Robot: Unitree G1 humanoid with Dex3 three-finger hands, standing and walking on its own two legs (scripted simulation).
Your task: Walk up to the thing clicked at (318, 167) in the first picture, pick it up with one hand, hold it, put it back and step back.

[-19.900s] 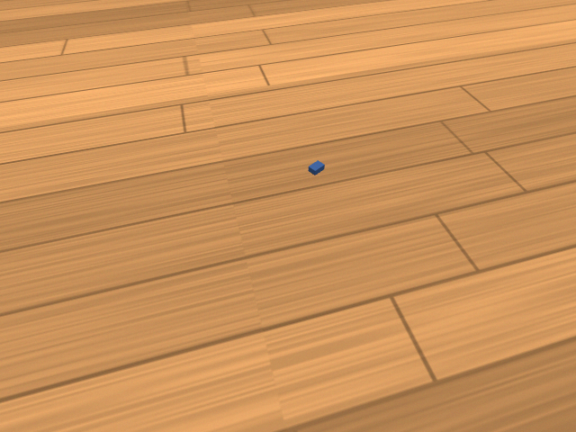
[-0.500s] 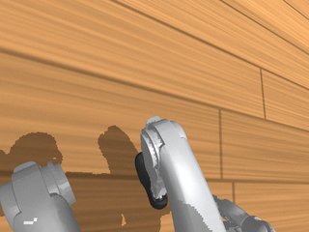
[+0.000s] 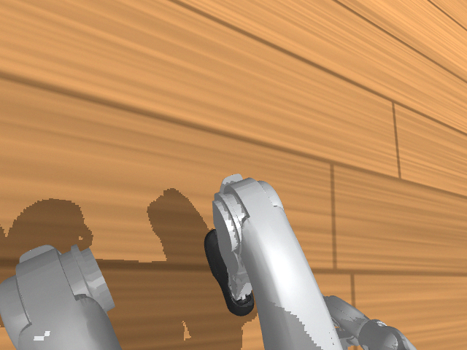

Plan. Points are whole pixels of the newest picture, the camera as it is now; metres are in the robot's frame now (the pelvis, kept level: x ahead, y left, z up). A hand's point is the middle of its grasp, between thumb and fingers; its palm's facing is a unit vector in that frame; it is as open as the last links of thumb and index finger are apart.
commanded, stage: close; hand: left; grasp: from above
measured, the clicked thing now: out of the picture +0.45 +0.32 -0.27
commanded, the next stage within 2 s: settle in 0.40 s
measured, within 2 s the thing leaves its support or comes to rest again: leaves its support in 0.68 s
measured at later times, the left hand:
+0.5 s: hand out of the picture +0.43 +0.32 -0.24, palm faces -0.44 -0.14 -0.89, open 7.7 cm
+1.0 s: hand out of the picture +0.44 +0.34 -0.17, palm faces -0.40 -0.10 -0.91, open 7.7 cm
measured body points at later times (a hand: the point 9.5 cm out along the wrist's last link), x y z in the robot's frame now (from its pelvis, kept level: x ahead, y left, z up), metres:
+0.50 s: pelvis +0.00 +0.00 +0.00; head +0.26 +0.13 +0.34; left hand +0.45 +0.32 -0.19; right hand +0.06 -0.27 -0.05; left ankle +0.05 +0.12 -0.26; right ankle +0.13 -0.16 -0.25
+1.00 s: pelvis +0.00 +0.00 +0.02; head +0.23 +0.12 +0.39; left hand +0.46 +0.34 -0.11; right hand +0.09 -0.26 -0.06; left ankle +0.05 +0.12 -0.26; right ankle +0.13 -0.16 -0.25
